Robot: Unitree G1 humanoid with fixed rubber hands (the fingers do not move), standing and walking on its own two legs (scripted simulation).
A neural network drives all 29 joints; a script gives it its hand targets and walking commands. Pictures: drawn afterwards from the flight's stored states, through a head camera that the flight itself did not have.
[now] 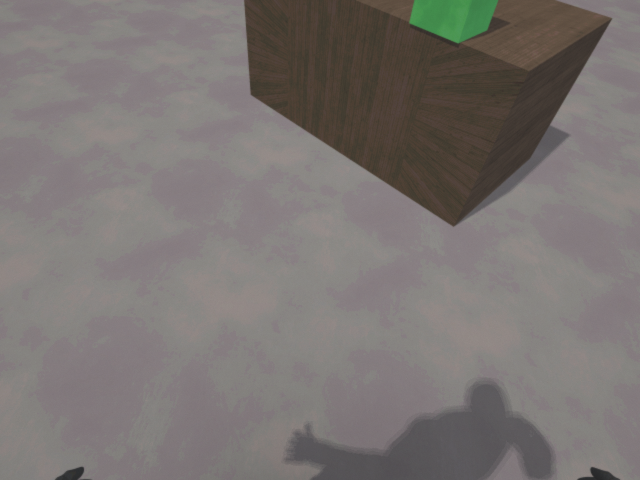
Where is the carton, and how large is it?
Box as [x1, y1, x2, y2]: [409, 0, 497, 42]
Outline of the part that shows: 409,22 448,39 459,42 486,30 497,0 414,0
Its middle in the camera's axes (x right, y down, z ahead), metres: +0.47 -0.87 +1.32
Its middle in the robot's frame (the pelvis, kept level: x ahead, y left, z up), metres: +1.56 -0.55 +0.08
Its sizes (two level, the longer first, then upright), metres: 0.210 0.200 0.250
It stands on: a pedestal, 0.72 m high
